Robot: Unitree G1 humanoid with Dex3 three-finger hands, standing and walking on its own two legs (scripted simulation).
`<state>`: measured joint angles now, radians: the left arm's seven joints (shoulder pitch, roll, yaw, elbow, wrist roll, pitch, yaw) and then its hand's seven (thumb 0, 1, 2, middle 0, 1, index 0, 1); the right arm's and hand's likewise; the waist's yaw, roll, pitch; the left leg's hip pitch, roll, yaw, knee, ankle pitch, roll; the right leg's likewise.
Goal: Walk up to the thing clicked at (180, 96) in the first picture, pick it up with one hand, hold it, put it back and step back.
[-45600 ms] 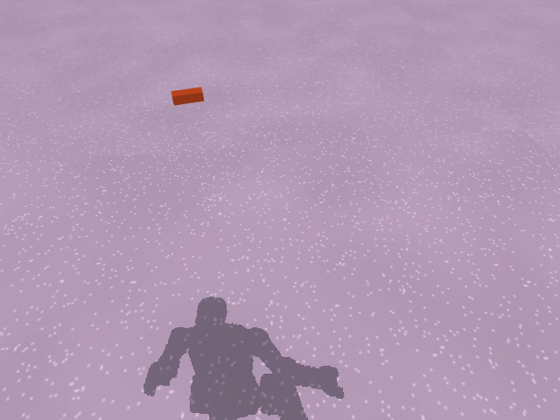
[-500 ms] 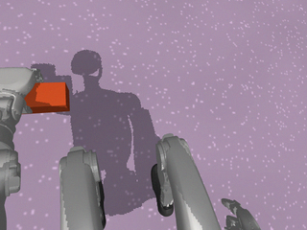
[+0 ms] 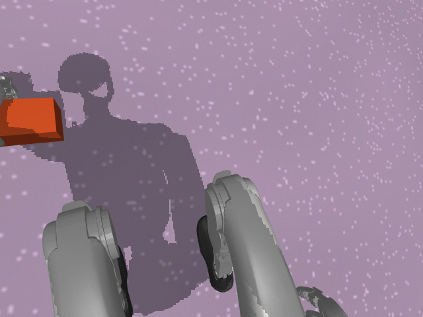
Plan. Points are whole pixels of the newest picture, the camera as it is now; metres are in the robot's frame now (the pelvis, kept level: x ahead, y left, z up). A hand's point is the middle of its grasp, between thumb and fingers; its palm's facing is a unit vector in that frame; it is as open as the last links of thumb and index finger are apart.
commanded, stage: crouch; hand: left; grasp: from above
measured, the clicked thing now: out of the picture +0.48 +0.31 -0.24
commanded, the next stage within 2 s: lower in 0.10 s
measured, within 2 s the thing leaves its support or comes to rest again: rests again in 0.76 s
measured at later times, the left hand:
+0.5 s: hand out of the picture +0.48 +0.31 -0.23, palm faces -0.51 -0.05 -0.86, open 10.1 cm
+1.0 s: hand (8, 123) +0.49 +0.31 -0.26, palm faces -0.47 -0.05 -0.88, open 10.0 cm
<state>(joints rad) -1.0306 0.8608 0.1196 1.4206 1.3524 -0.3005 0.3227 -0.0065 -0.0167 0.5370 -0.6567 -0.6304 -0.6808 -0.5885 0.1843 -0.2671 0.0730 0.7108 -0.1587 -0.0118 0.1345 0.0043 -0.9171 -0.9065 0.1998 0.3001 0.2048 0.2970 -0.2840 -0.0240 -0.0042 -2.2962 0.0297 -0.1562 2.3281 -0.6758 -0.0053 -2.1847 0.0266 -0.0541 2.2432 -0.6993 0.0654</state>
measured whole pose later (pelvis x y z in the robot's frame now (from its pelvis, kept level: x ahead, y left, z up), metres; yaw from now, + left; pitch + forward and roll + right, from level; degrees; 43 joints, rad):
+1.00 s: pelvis +0.00 +0.00 -0.04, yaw -5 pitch +31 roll -13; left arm -1.10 1.05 0.11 1.60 1.38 -0.33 0.45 -0.01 0.01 0.47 -0.65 -0.65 -0.68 -0.60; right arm 0.11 -0.30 0.23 0.64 -0.20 -0.06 0.14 0.00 -0.90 -0.90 0.20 0.30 0.21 0.30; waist -0.35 -0.11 0.12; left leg -2.38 0.03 -0.25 2.51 -0.70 -0.01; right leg -2.24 0.06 -0.12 2.36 -0.69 0.07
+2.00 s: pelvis +0.00 +0.01 -0.04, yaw -6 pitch +29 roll -16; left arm -1.10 1.10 0.07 1.58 1.34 -0.32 0.43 0.00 -0.42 0.98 -0.09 -1.11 -0.12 -1.08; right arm 0.10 -0.32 0.29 0.60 -0.22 -0.09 0.14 0.00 -0.90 -0.90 0.20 0.30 0.21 0.30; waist -0.36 -0.13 0.15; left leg -2.37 0.03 -0.28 2.52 -0.69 0.00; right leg -2.21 0.07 -0.14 2.34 -0.68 0.07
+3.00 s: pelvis -0.02 +0.00 -0.02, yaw -2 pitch +33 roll -12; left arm -1.13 0.95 0.08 1.44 1.31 -0.26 0.28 0.00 -0.50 0.98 -0.10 -1.00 -0.10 -1.00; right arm 0.17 -0.31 0.18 0.61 -0.15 0.04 0.10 0.00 -0.90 -0.90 0.20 0.30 0.20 0.30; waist -0.31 -0.04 0.04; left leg -2.37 0.01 -0.19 2.40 -0.62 0.00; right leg -2.23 0.03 -0.08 2.29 -0.64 0.06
